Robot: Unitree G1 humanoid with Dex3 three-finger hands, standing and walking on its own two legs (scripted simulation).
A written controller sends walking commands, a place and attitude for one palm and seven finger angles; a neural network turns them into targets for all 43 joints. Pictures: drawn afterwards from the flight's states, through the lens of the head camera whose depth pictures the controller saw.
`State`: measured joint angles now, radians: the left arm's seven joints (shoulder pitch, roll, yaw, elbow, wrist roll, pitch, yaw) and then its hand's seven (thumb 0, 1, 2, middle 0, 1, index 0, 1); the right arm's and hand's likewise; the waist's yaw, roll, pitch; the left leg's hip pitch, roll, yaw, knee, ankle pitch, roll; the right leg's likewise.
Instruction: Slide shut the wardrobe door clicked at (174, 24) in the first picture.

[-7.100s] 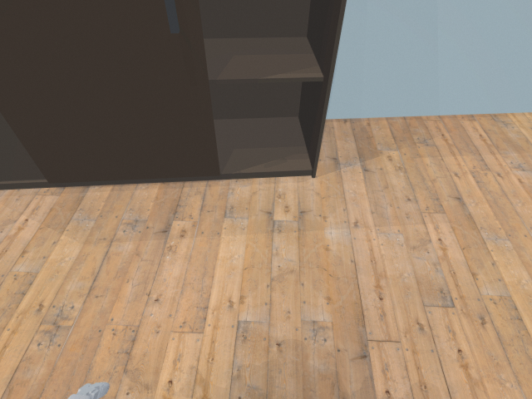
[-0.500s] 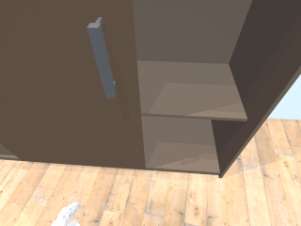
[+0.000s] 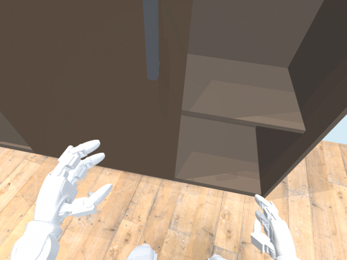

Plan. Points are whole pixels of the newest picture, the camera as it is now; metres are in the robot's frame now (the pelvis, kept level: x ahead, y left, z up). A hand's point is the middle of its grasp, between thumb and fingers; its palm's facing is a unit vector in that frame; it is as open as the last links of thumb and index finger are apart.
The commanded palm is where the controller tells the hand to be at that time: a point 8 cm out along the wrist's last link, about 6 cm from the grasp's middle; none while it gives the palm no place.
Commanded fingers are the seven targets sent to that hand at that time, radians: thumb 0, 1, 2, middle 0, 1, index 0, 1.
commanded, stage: raise the hand with hooked fingers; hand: left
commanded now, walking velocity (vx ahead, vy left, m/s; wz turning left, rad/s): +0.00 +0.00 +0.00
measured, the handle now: (154, 33) +0.60 +0.14 +0.22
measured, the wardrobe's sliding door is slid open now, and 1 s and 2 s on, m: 0.50 0.50 0.50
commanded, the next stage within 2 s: move the hooked fingers beside the handle in 1.48 s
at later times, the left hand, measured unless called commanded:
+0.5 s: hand (75, 149) +0.27 +0.23 +0.14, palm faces -0.03 -1.00 -0.08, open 12.7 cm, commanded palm +0.25 +0.28 +0.16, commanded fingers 0.00 -0.43 0.33 -0.29 -1.15 -0.29 -1.15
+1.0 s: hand (50, 91) +0.33 +0.27 +0.23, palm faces +0.03 -1.00 -0.07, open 13.9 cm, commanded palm +0.30 +0.31 +0.22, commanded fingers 0.00 -0.50 0.30 -0.30 -1.20 -0.30 -1.20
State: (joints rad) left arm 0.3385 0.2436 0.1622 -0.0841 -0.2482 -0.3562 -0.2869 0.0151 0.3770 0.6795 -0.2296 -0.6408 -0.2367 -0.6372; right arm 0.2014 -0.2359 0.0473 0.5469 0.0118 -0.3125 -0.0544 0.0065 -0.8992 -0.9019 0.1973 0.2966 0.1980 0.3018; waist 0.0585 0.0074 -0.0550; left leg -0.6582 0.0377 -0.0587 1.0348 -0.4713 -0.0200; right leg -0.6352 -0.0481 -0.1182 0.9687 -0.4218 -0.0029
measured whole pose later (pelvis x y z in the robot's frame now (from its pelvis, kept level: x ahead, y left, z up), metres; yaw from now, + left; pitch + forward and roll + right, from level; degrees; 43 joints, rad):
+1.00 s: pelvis +0.05 -0.01 +0.06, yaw -2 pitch -2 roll -1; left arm -0.12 0.46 0.48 0.20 -0.34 0.06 -0.50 -0.01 -0.50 0.31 -0.30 -1.20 -0.31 -1.20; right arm 0.24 -0.27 0.10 0.63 0.04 -0.29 -0.11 0.01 -0.90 -0.90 0.20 0.30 0.20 0.30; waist 0.06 0.05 -0.02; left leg -0.20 0.05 -0.01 0.55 -0.32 -0.02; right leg -0.21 -0.02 -0.09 0.52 -0.28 0.00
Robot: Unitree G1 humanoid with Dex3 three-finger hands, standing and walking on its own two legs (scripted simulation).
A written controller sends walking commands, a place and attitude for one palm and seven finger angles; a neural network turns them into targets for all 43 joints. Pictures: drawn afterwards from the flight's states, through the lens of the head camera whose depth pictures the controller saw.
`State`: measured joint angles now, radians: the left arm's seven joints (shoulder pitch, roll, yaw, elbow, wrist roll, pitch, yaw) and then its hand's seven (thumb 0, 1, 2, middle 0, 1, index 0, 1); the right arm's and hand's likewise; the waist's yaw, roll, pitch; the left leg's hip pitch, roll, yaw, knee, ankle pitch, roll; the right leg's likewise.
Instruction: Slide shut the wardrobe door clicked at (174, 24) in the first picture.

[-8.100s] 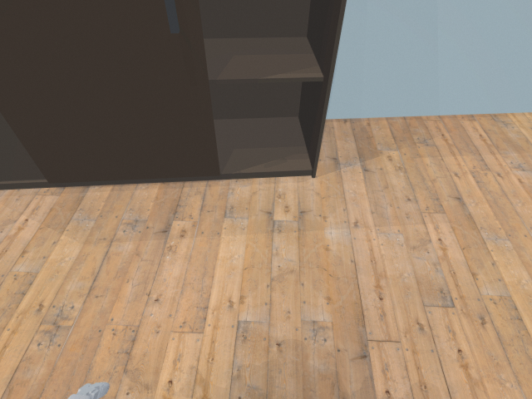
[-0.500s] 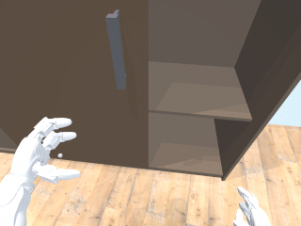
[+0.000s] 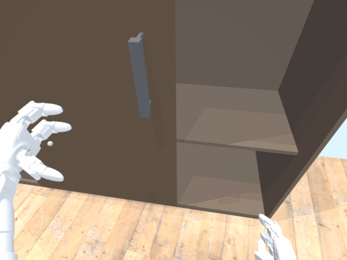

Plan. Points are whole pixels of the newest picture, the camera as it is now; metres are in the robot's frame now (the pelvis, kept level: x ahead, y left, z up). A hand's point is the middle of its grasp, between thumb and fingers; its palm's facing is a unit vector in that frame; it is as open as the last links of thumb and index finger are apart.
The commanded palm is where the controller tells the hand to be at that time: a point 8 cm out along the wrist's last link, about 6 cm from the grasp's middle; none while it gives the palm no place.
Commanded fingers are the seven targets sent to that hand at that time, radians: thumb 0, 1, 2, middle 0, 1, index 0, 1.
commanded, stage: raise the hand with hooked fingers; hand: left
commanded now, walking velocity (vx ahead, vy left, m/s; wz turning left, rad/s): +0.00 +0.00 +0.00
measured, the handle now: (143, 78) +0.55 +0.16 +0.16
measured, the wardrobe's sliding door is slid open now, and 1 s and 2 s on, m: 0.50 0.50 0.50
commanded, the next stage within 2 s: move the hooked fingers beside the handle in 0.48 s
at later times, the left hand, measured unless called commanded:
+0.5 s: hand (55, 145) +0.27 +0.28 +0.16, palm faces +0.04 -1.00 -0.05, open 14.0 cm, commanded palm +0.24 +0.32 +0.17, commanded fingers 0.00 -0.50 0.30 -0.30 -1.20 -0.30 -1.20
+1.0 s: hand (79, 126) +0.33 +0.25 +0.17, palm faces +0.00 -1.00 -0.03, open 13.9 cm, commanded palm +0.30 +0.30 +0.16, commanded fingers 0.00 -0.50 0.30 -0.30 -1.20 -0.30 -1.20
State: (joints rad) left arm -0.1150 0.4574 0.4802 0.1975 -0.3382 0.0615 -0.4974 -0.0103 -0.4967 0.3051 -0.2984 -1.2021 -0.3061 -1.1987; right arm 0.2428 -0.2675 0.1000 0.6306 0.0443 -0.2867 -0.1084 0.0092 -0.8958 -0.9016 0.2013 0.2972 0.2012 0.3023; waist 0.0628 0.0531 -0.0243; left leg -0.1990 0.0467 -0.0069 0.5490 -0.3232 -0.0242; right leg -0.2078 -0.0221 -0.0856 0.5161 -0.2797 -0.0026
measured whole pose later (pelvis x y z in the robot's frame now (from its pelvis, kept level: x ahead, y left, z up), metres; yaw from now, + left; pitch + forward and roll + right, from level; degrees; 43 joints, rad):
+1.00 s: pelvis -0.01 +0.00 +0.01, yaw -1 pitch -1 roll +0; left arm -0.30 0.42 0.42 0.40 -0.27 0.04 -0.42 -0.01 -0.50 0.30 -0.30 -1.20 -0.31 -1.20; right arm 0.25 -0.27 0.08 0.65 0.04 -0.27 -0.12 0.01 -0.90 -0.90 0.20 0.30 0.20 0.30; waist 0.01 0.05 -0.03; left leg -0.19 0.04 0.02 0.47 -0.27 -0.02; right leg -0.22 -0.02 -0.06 0.46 -0.23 0.00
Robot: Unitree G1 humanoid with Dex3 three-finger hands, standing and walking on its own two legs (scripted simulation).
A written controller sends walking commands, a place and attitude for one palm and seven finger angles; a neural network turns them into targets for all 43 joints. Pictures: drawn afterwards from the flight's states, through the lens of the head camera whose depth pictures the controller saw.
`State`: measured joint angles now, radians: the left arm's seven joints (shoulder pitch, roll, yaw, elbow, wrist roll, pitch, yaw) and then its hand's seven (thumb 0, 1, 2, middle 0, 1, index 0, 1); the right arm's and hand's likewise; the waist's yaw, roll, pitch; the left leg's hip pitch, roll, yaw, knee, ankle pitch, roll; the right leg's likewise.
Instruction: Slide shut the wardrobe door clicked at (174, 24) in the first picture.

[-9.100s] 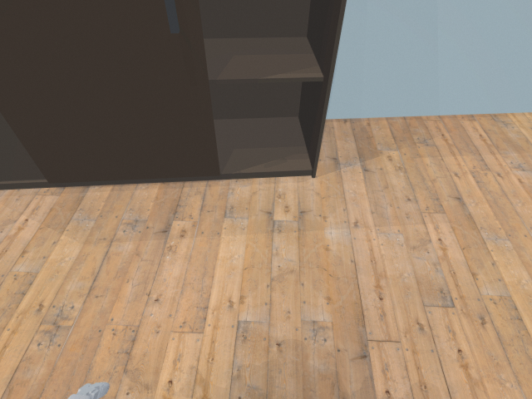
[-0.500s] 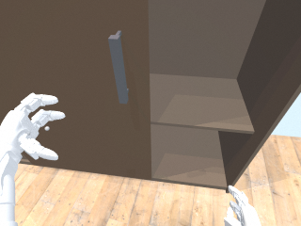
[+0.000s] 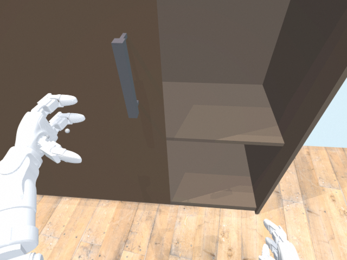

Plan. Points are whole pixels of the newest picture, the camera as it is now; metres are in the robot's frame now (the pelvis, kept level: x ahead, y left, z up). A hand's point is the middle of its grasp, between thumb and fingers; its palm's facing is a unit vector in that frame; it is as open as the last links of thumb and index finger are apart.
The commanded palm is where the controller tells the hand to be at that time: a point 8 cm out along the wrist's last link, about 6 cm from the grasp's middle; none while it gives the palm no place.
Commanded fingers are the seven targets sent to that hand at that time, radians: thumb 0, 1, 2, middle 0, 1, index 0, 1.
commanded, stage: move the hooked fingers beside the handle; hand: left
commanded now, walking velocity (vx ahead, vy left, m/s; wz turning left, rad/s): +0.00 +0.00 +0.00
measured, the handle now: (129, 78) +0.56 +0.17 +0.15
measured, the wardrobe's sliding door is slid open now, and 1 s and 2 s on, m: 0.50 0.50 0.50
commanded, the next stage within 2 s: feel for the door with the fingertips in 1.98 s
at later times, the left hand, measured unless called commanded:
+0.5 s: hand (78, 117) +0.38 +0.25 +0.16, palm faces +0.03 -1.00 -0.02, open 14.0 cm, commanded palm +0.37 +0.30 +0.15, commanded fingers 0.00 -0.50 0.30 -0.30 -1.20 -0.30 -1.20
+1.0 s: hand (95, 96) +0.46 +0.24 +0.16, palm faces -0.01 -1.00 +0.01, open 13.9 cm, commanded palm +0.45 +0.29 +0.14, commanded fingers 0.00 -0.50 0.30 -0.30 -1.20 -0.30 -1.20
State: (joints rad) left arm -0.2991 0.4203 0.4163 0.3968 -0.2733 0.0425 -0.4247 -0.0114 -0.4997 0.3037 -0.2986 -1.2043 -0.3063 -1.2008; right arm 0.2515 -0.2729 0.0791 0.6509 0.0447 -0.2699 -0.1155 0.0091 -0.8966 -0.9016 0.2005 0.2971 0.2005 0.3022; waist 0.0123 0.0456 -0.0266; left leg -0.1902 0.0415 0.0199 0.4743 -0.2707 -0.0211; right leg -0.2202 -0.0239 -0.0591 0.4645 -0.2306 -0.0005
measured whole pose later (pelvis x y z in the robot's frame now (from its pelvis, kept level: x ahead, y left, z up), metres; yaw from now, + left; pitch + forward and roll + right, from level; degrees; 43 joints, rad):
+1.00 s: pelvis +0.00 +0.01 -0.01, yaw -1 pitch +7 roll -1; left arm -0.82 0.56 0.43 1.04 -0.15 -0.13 -0.39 -0.01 -0.50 0.30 -0.30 -1.20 -0.30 -1.20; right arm 0.40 -0.30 0.04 0.69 0.03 -0.14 -0.07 0.01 -0.90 -0.90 0.20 0.30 0.20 0.30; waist -0.10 0.01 -0.05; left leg -0.40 0.04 0.04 0.59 -0.32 -0.01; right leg -0.43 -0.02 -0.03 0.55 -0.25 0.01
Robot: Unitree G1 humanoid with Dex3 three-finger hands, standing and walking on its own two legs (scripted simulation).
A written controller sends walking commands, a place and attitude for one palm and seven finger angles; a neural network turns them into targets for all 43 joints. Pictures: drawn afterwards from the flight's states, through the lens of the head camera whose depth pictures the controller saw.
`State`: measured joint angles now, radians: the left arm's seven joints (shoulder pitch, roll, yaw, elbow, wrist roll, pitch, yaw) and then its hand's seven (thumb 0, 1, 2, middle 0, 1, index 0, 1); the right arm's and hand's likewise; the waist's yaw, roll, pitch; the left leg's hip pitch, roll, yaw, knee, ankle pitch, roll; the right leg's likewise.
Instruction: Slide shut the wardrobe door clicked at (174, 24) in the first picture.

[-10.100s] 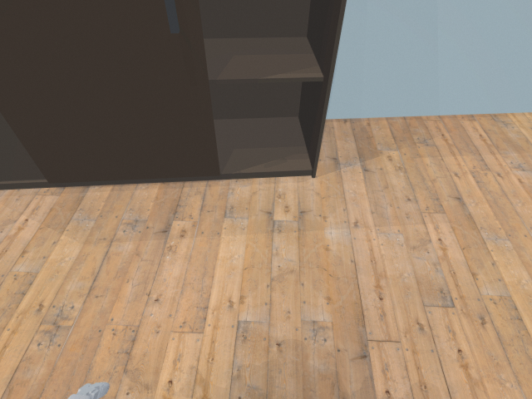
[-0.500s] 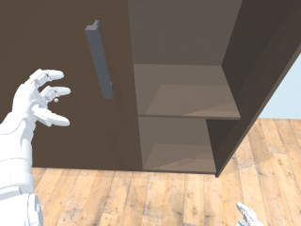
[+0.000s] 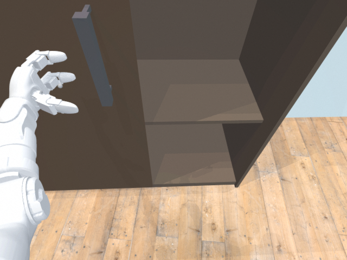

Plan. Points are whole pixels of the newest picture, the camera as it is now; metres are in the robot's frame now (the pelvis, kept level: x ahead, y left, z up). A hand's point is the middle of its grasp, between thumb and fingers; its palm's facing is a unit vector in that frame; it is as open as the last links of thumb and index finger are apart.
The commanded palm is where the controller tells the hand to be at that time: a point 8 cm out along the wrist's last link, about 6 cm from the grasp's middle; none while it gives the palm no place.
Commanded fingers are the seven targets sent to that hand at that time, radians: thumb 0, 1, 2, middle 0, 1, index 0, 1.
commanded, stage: move the hooked fingers beside the handle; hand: left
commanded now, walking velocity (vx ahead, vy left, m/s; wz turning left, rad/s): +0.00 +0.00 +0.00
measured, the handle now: (98, 61) +0.55 +0.17 +0.16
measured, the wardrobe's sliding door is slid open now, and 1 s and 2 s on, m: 0.50 0.50 0.50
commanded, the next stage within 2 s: feel for the door with the fingertips in 0.98 s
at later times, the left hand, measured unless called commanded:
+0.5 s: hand (65, 80) +0.49 +0.24 +0.15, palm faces +0.00 -1.00 -0.01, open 13.9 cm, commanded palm +0.46 +0.29 +0.15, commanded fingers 0.00 -0.50 0.30 -0.30 -1.20 -0.30 -1.20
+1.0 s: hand (67, 83) +0.48 +0.23 +0.15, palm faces +0.02 -1.00 -0.03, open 13.9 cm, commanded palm +0.46 +0.28 +0.15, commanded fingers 0.00 -0.50 0.30 -0.30 -1.20 -0.30 -1.20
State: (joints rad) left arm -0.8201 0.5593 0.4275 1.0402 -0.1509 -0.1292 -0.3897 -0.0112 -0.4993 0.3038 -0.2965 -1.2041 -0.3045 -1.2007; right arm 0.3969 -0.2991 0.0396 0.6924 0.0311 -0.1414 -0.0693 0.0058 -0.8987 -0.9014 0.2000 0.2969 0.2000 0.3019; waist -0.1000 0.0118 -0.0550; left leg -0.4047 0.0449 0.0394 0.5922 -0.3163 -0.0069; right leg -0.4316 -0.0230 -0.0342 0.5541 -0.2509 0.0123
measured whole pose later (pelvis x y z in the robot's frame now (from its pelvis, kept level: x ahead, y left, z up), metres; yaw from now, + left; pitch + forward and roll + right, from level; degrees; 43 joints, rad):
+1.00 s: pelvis +0.01 +0.00 -0.01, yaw +0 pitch +11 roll -1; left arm -0.87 0.58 0.42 1.11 -0.10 -0.15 -0.36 -0.01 -0.50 0.30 -0.30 -1.20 -0.30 -1.20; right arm 0.38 -0.29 0.04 0.63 0.02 -0.04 -0.04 0.00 -0.90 -0.90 0.20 0.30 0.20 0.30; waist -0.12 0.02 -0.08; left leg -0.48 0.05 0.03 0.65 -0.35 -0.01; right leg -0.50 -0.02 -0.04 0.60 -0.28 0.01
